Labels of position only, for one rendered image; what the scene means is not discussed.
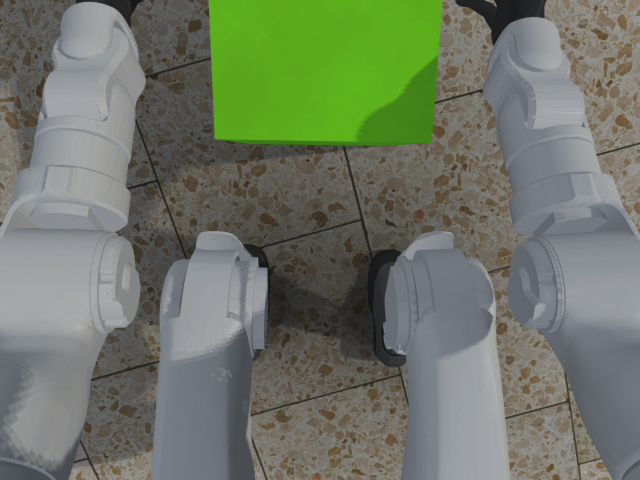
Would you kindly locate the robot shin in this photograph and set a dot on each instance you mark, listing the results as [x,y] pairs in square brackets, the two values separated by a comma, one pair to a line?
[172,290]
[445,240]

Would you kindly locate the carton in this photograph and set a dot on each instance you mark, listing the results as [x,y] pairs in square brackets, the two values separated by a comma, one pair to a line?
[324,72]

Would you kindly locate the robot right upper arm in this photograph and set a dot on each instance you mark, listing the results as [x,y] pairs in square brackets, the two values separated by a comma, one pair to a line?
[582,292]

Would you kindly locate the left robot hand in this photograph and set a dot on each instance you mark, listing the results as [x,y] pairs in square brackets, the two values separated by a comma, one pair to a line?
[125,7]

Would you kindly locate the right robot forearm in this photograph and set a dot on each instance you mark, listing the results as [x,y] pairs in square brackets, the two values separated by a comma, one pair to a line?
[547,146]

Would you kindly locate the right robot hand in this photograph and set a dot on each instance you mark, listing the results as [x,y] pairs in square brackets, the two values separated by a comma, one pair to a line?
[506,11]

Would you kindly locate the robot left upper arm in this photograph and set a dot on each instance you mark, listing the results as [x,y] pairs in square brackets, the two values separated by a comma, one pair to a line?
[61,292]

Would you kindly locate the robot right shin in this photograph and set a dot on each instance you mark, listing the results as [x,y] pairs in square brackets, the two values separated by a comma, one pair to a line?
[445,240]

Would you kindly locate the robot left shin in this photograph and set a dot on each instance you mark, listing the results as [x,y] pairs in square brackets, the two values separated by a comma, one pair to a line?
[172,290]

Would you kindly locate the left robot forearm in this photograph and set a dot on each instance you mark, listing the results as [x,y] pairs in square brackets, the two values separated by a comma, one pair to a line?
[83,141]

